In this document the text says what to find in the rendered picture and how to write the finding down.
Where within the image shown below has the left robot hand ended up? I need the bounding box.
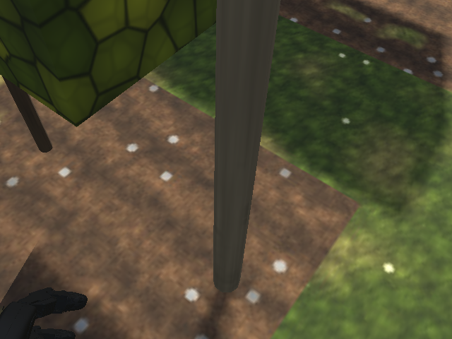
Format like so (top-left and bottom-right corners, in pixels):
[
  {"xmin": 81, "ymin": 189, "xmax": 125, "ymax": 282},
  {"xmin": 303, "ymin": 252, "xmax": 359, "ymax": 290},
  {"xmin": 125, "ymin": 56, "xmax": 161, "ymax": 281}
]
[{"xmin": 0, "ymin": 287, "xmax": 88, "ymax": 339}]

